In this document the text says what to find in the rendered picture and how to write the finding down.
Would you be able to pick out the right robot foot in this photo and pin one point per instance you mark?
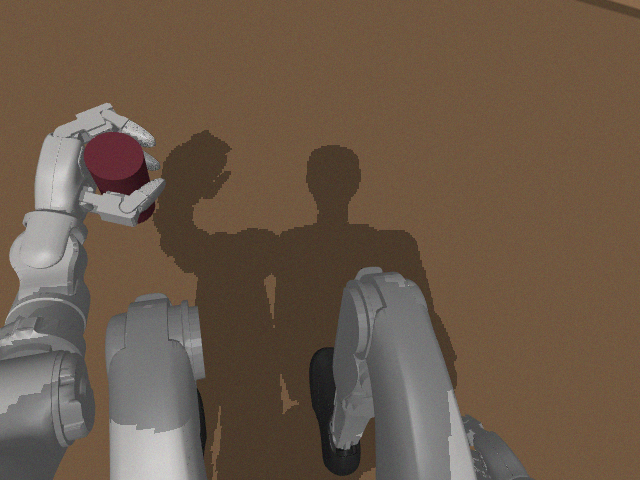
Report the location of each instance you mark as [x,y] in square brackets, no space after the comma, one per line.
[322,388]

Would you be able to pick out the can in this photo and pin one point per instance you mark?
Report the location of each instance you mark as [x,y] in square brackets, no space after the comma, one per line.
[117,164]

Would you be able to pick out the left robot hand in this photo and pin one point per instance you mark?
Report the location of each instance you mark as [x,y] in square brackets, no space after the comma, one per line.
[64,183]

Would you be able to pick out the left robot arm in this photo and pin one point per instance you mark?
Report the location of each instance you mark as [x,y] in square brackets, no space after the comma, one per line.
[46,400]

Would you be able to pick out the right robot hand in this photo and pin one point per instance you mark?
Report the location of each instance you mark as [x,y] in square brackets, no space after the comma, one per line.
[493,459]

